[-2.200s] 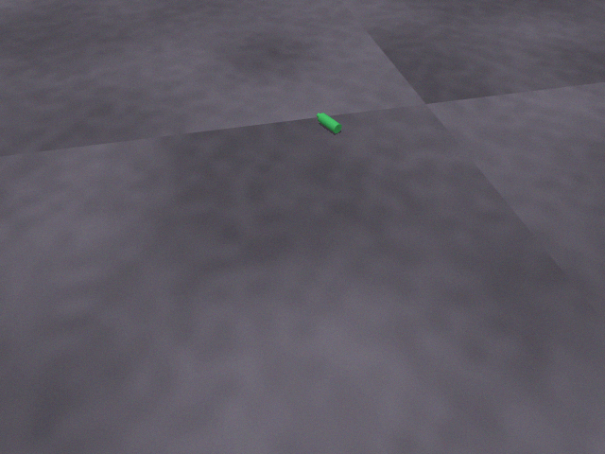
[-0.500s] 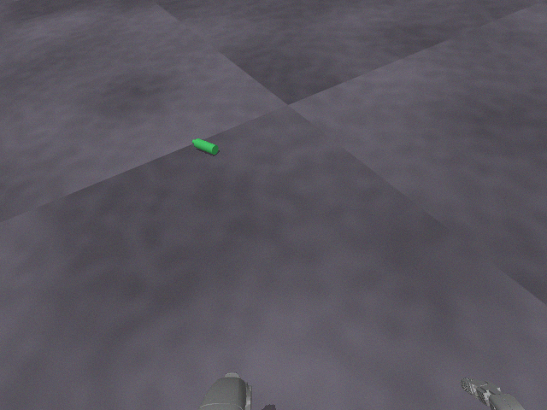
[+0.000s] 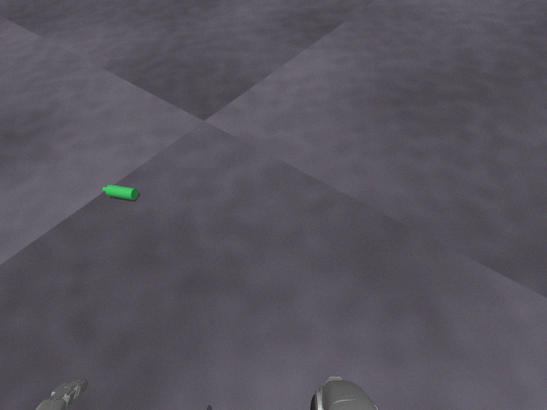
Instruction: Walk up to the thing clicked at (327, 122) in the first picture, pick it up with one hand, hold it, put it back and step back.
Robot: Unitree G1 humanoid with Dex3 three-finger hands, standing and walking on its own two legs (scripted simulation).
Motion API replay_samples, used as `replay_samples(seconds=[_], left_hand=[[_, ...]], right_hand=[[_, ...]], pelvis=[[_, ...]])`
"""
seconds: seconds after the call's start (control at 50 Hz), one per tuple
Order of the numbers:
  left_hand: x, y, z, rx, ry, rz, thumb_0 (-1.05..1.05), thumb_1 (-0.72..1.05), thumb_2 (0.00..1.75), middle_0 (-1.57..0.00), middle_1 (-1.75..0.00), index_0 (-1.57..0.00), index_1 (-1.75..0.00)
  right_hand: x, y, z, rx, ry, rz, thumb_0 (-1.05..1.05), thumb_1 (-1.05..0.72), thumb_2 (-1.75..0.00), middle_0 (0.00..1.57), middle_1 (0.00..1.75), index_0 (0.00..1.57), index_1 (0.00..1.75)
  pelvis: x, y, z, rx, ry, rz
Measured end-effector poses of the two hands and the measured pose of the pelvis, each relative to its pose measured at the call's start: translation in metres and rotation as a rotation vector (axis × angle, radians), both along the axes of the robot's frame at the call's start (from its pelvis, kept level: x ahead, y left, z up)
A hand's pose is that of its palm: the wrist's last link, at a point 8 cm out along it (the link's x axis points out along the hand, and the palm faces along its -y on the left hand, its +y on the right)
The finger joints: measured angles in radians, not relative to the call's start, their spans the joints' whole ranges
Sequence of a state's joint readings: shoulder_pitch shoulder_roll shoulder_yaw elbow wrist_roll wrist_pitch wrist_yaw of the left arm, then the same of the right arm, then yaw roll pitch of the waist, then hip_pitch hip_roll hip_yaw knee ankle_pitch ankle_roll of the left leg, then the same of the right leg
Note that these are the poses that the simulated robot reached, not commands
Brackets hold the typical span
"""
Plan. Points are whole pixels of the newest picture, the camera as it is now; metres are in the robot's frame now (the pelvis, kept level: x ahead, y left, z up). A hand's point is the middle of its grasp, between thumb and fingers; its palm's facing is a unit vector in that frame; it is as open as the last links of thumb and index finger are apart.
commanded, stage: walk up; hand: left
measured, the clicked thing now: (119, 191) +1.23 +0.72 -0.73
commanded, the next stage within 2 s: none
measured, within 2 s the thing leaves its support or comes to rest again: neither
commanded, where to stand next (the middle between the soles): +0.84 +0.67 m, yaw -20 degrees
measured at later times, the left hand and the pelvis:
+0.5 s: hand (11, 367) +0.26 +0.48 -0.15, palm faces -0.13 -0.83 -0.54, open 7.4 cm; pelvis +0.21 +0.16 -0.03, yaw -6 degrees
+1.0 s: hand (2, 248) +0.50 +0.57 -0.11, palm faces -0.18 -0.80 -0.57, open 7.4 cm; pelvis +0.38 +0.28 -0.02, yaw -11 degrees
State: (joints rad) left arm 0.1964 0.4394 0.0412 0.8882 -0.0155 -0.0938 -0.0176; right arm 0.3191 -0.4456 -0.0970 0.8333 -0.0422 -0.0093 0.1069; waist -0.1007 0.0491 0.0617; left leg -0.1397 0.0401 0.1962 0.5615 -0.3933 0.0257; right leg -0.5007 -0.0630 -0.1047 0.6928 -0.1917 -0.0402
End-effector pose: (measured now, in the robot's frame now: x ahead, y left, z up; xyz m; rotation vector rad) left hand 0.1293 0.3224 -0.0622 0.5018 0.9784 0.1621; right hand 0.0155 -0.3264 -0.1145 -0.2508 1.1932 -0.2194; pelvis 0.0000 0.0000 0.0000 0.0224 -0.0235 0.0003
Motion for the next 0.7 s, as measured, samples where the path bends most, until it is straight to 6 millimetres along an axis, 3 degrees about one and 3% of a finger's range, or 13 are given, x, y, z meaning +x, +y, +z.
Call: replay_samples(seconds=[0.08, 0.22, 0.34, 0.44, 0.48, 0.54, 0.62, 0.7], left_hand=[[0.045, 0.008, -0.005, 0.037, -0.076, 0.002, 0.00, 0.90, 0.90, -0.21, -0.30, -0.21, -0.30], [0.056, 0.040, -0.001, 0.043, 0.001, 0.058, 0.00, 0.90, 0.90, -0.21, -0.31, -0.21, -0.30], [0.066, 0.097, -0.011, 0.064, 0.106, 0.080, 0.00, 0.89, 0.90, -0.21, -0.31, -0.21, -0.30], [0.099, 0.164, -0.035, 0.090, 0.186, 0.083, 0.00, 0.89, 0.90, -0.22, -0.31, -0.21, -0.30], [0.120, 0.184, -0.043, 0.102, 0.217, 0.088, 0.00, 0.89, 0.90, -0.21, -0.31, -0.21, -0.30], [0.161, 0.195, -0.042, 0.087, 0.224, 0.058, 0.01, 0.90, 0.90, -0.21, -0.30, -0.21, -0.30], [0.220, 0.199, -0.034, 0.054, 0.190, -0.014, 0.01, 0.90, 0.90, -0.21, -0.30, -0.21, -0.30], [0.278, 0.196, -0.025, 0.042, 0.144, -0.074, 0.00, 0.90, 0.90, -0.21, -0.30, -0.21, -0.30]], right_hand=[[0.036, 0.008, -0.028, 0.015, 0.026, -0.001, 0.01, -0.91, -0.89, 0.20, 0.30, 0.20, 0.30], [0.132, 0.047, -0.020, 0.043, -0.050, 0.050, 0.01, -0.91, -0.89, 0.20, 0.30, 0.20, 0.30], [0.202, 0.077, -0.002, 0.004, -0.096, 0.076, 0.01, -0.91, -0.89, 0.20, 0.30, 0.20, 0.30], [0.254, 0.108, 0.006, -0.080, -0.137, 0.060, 0.01, -0.91, -0.89, 0.20, 0.30, 0.20, 0.30], [0.264, 0.123, 0.009, -0.100, -0.157, 0.036, 0.00, -0.91, -0.89, 0.20, 0.30, 0.20, 0.30], [0.266, 0.147, 0.016, -0.095, -0.142, -0.023, 0.00, -0.91, -0.89, 0.20, 0.30, 0.20, 0.30], [0.260, 0.175, 0.019, -0.076, -0.085, -0.077, 0.00, -0.91, -0.89, 0.20, 0.30, 0.21, 0.30], [0.256, 0.196, 0.009, -0.048, -0.017, -0.119, 0.00, -0.91, -0.89, 0.20, 0.30, 0.21, 0.30]], pelvis=[[0.040, 0.005, -0.020, -0.024, -0.016, -0.013], [0.093, 0.038, -0.009, -0.060, -0.019, -0.036], [0.143, 0.081, -0.010, -0.056, 0.000, -0.067], [0.189, 0.133, -0.027, -0.040, 0.014, -0.086], [0.204, 0.150, -0.029, -0.032, 0.015, -0.104], [0.225, 0.166, -0.020, -0.031, 0.017, -0.131], [0.254, 0.185, -0.007, -0.024, 0.015, -0.156], [0.284, 0.201, -0.004, -0.021, 0.013, -0.174]])
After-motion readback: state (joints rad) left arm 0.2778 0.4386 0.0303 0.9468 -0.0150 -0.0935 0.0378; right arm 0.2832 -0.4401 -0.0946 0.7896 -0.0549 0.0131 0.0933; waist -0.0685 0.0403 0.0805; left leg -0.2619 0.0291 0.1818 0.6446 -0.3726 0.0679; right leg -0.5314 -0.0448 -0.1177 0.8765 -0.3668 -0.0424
